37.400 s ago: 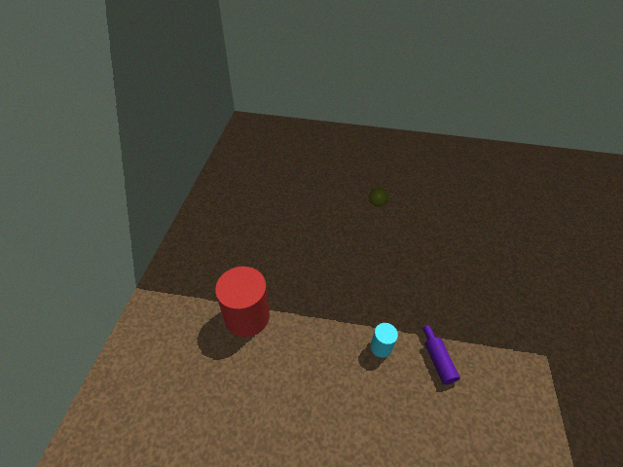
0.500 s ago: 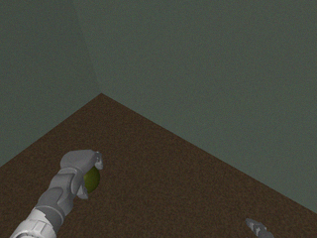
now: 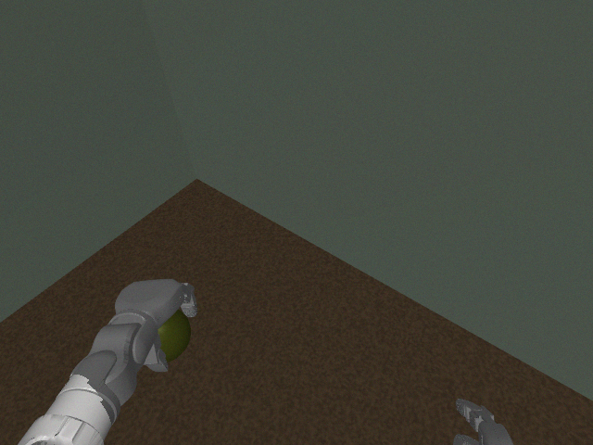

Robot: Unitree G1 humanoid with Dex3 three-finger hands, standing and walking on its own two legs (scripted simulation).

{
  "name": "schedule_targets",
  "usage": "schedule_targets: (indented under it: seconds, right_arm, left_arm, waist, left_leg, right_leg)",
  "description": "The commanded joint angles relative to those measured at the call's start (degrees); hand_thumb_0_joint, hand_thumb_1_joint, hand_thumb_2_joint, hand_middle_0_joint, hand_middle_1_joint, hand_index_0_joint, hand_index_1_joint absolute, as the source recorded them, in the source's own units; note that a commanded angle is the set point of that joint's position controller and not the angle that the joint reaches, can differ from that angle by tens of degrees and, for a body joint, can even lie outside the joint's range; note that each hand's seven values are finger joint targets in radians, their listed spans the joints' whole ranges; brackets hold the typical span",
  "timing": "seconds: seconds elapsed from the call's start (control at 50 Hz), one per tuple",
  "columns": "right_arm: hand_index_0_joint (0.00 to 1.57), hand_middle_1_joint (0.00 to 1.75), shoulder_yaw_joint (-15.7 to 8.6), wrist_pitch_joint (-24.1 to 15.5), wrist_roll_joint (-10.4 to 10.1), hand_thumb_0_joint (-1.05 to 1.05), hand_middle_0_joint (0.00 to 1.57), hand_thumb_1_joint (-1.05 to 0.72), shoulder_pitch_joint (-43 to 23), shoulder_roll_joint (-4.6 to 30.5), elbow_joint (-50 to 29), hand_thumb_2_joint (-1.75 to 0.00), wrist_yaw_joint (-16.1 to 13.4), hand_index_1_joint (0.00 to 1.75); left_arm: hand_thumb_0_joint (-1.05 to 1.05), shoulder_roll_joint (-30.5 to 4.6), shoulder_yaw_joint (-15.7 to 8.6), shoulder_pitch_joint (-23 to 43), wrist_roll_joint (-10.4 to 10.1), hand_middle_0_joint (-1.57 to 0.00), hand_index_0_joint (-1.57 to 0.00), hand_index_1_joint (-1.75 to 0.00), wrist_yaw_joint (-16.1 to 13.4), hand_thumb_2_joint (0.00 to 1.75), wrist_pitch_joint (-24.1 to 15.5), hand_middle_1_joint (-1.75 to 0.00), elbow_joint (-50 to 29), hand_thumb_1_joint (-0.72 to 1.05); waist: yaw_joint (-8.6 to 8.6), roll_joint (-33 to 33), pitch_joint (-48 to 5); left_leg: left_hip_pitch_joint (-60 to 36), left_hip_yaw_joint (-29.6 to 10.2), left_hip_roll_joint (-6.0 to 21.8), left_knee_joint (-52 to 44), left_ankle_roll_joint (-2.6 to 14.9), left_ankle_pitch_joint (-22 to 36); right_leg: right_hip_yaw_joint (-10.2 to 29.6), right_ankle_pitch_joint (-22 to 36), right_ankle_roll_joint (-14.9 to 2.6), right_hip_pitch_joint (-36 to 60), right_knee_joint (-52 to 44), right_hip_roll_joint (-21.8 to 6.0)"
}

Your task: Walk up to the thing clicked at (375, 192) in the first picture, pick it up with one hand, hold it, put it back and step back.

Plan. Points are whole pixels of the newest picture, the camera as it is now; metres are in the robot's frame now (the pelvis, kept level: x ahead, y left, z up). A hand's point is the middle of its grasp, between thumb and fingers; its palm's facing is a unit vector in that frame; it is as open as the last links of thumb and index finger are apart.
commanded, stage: hold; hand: left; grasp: from above
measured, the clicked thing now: (162, 334) +0.30 +0.23 -0.07
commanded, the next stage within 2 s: crouch in 0.66 s
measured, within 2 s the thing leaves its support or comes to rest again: neither
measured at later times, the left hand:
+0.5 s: hand (159, 329) +0.29 +0.22 -0.04, palm faces -0.44 -0.06 -0.90, open 10.2 cm
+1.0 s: hand (162, 336) +0.29 +0.22 -0.06, palm faces -0.46 -0.06 -0.88, open 10.2 cm
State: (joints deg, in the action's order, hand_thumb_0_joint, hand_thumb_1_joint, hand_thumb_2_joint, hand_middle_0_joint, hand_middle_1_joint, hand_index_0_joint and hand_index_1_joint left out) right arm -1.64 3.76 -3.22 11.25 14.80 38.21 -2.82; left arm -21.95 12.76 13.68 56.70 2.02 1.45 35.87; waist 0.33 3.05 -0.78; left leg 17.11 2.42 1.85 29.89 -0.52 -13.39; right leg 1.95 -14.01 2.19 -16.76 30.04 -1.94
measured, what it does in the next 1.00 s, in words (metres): stands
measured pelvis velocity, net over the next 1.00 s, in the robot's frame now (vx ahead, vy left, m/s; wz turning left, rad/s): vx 0.01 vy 0.00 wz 0.01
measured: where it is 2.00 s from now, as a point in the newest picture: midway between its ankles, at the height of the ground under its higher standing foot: outside the picture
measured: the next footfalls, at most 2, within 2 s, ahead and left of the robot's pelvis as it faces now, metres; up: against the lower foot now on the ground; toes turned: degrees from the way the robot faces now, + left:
none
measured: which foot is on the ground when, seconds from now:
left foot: down 0.00-1.00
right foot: down 0.00-1.00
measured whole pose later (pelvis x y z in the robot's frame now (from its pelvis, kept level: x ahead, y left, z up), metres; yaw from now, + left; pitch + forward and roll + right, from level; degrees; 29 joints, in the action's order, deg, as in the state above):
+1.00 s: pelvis +0.01 +0.00 +0.00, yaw +0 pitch +2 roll +0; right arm -2.1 4.8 -2.9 10.7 14.1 38.5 -2.6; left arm -21.2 11.9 14.2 59.4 -3.4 -1.3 42.2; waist -0.3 1.6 -0.1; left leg 17.7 2.0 1.5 29.2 -0.5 -13.6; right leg 1.6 -14.3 2.3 -17.2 29.3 -2.2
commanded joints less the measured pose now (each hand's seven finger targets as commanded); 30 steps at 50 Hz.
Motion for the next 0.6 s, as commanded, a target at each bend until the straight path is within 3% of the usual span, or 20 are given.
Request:
schedule_targets:
  seconds: [0.0, 0.08, 0.12, 0.14, 0.2, 0.26, 0.32, 0.34, 0.38, 0.44, 0.46, 0.5, 0.56, 0.58]
  right_arm:
    - [0.20, 0.30, -2.34, -2.71, -0.14, 0.00, 0.20, -0.91, -5.63, 6.97, -8.32, -0.90, -0.37, 0.30]
    - [0.20, 0.30, -2.22, -2.61, -0.33, 0.00, 0.20, -0.91, -5.50, 7.02, -8.31, -0.91, -0.57, 0.30]
    - [0.20, 0.30, -2.09, -2.73, -0.28, 0.00, 0.20, -0.91, -5.71, 6.87, -8.32, -0.91, -0.68, 0.30]
    - [0.20, 0.30, -2.12, -2.61, -0.31, 0.00, 0.20, -0.91, -5.91, 6.97, -8.37, -0.91, -0.69, 0.30]
    - [0.20, 0.30, -2.13, -2.70, -0.34, 0.00, 0.20, -0.91, -5.67, 6.78, -8.50, -0.90, -0.61, 0.30]
    - [0.20, 0.30, -2.18, -2.62, -0.30, 0.00, 0.20, -0.91, -5.90, 6.81, -8.42, -0.91, -0.75, 0.30]
    - [0.20, 0.30, -2.18, -2.61, -0.24, 0.00, 0.20, -0.91, -5.84, 6.73, -8.17, -0.91, -0.70, 0.30]
    - [0.20, 0.30, -2.27, -2.54, -0.16, 0.00, 0.20, -0.91, -5.68, 6.94, -7.70, -0.91, -0.73, 0.30]
    - [0.20, 0.30, -2.28, -2.55, -0.15, 0.00, 0.20, -0.91, -5.64, 6.73, -7.74, -0.91, -0.62, 0.30]
    - [0.20, 0.30, -2.43, -2.42, -0.05, 0.00, 0.20, -0.91, -5.28, 7.08, -7.10, -0.91, -0.61, 0.30]
    - [0.20, 0.30, -2.47, -2.48, -0.13, 0.00, 0.20, -0.91, -5.20, 6.82, -7.32, -0.90, -0.52, 0.30]
    - [0.20, 0.30, -2.51, -2.42, -0.19, 0.00, 0.20, -0.91, -5.18, 7.03, -7.24, -0.90, -0.49, 0.30]
    - [0.20, 0.30, -2.67, -2.19, -0.24, 0.00, 0.20, -0.91, -5.87, 6.91, -7.90, -0.91, -0.50, 0.30]
    - [0.20, 0.30, -2.61, -2.22, -0.21, 0.00, 0.20, -0.91, -5.87, 6.67, -7.99, -0.91, -0.47, 0.30]
  left_arm:
    - [0.00, -11.85, -5.98, 19.81, 0.09, -1.06, -1.03, -0.77, -1.65, 0.95, 0.00, -0.74, -12.37, 0.63]
    - [0.00, -13.27, -7.05, 21.21, -0.17, -1.05, -1.03, -0.77, -1.28, 0.95, -0.26, -0.74, -13.68, 0.62]
    - [0.00, -11.66, -5.89, 20.08, -0.27, -1.06, -1.04, -0.78, -1.09, 0.94, -0.31, -0.76, -11.79, 0.64]
    - [0.00, -11.99, -6.62, 18.09, -0.14, -1.07, -1.04, -0.77, -1.27, 0.95, -0.17, -0.74, -10.77, 0.63]
    - [0.00, -10.94, -5.50, 18.89, -0.32, -1.05, -1.03, -0.77, -1.16, 0.94, -0.41, -0.75, -12.49, 0.63]
    - [0.00, -12.92, -7.07, 19.56, -0.18, -1.05, -1.02, -0.77, -1.64, 0.96, -0.69, -0.74, -12.43, 0.61]
    - [0.00, -12.48, -6.47, 21.14, 0.41, -1.06, -1.04, -0.77, -2.26, 0.95, -0.71, -0.75, -12.84, 0.63]
    - [0.00, -13.80, -7.95, 20.44, 0.51, -1.07, -1.04, -0.77, -2.73, 0.96, -0.65, -0.74, -11.76, 0.63]
    - [0.00, -11.81, -6.00, 22.70, 0.51, -1.06, -1.03, -0.78, -2.98, 0.97, -0.63, -0.75, -13.61, 0.62]
    - [0.00, -13.22, -7.61, 20.90, 0.45, -1.06, -1.03, -0.77, -3.64, 0.96, 0.00, -0.75, -10.84, 0.63]
    - [0.00, -11.57, -6.16, 21.36, 0.28, -1.06, -1.03, -0.78, -3.37, 0.96, -0.06, -0.76, -11.88, 0.63]
    - [0.00, -11.43, -6.45, 18.22, 0.03, -1.06, -1.04, -0.78, -3.18, 0.95, 0.36, -0.75, -8.94, 0.64]
    - [0.00, -12.64, -7.23, 17.90, -0.25, -1.07, -1.04, -0.78, -2.06, 0.97, -0.12, -0.75, -10.57, 0.63]
    - [0.00, -11.46, -5.86, 18.30, -0.18, -1.06, -1.03, -0.79, -1.57, 0.96, -0.30, -0.76, -11.14, 0.63]
  waist:
    - [0.03, -1.67, -13.29]
    - [0.18, -0.73, -13.90]
    - [-0.25, -2.57, -12.46]
    - [0.17, -3.02, -11.63]
    - [-0.08, -2.83, -13.21]
    - [0.34, -1.80, -12.68]
    - [-0.02, -1.89, -13.73]
    - [0.23, -1.84, -13.53]
    - [-0.29, -1.35, -14.90]
    - [0.28, -1.24, -13.75]
    - [0.04, -1.33, -14.47]
    - [0.20, -2.88, -12.59]
    - [0.90, -2.02, -12.83]
    - [0.20, -2.99, -13.14]
  left_leg:
    - [-7.88, 0.20, -2.35, -4.71, 1.06, 6.46]
    - [-8.68, 0.34, -2.26, -5.13, 1.01, 7.24]
    - [-8.30, 0.01, -2.08, -5.37, 1.03, 6.65]
    - [-7.99, 0.05, -2.22, -5.48, 1.12, 6.23]
    - [-8.76, 0.26, -2.27, -5.27, 1.17, 7.80]
    - [-8.54, 0.23, -2.32, -5.55, 0.94, 7.46]
    - [-9.28, 0.47, -2.54, -5.28, 1.11, 7.86]
    - [-9.19, 0.26, -2.41, -5.25, 0.99, 8.17]
    - [-10.31, 0.48, -2.47, -5.02, 0.97, 9.21]
    - [-9.82, 0.23, -2.20, -5.48, 0.76, 9.00]
    - [-10.12, 0.42, -2.19, -5.58, 0.87, 9.11]
    - [-8.89, 0.23, -2.15, -5.68, 0.90, 8.77]
    - [-8.88, 0.16, -2.16, -5.85, 0.85, 8.96]
    - [-9.16, 0.23, -2.28, -5.57, 1.06, 9.49]
  right_leg:
    - [-1.75, 4.92, -2.25, 2.04, -5.28, 3.20]
    - [-1.63, 5.78, -2.37, 2.54, -5.26, 3.31]
    - [-1.95, 4.84, -2.32, 1.84, -5.69, 3.53]
    - [-1.85, 4.47, -2.26, 2.09, -5.99, 3.39]
    - [-1.84, 6.00, -2.29, 2.66, -5.72, 3.29]
    - [-1.89, 5.42, -2.38, 2.74, -5.98, 3.34]
    - [-1.60, 6.19, -2.27, 2.87, -6.03, 3.10]
    - [-1.81, 6.21, -2.28, 3.09, -5.98, 3.19]
    - [-1.69, 7.42, -2.33, 2.88, -5.68, 3.13]
    - [-2.08, 7.02, -2.40, 3.11, -6.00, 3.36]
    - [-2.08, 7.34, -2.48, 3.31, -5.87, 3.34]
    - [-2.25, 6.87, -2.33, 3.62, -6.24, 3.33]
    - [-2.20, 6.79, -2.48, 3.97, -6.34, 3.24]
    - [-2.03, 7.60, -2.29, 3.99, -6.33, 3.14]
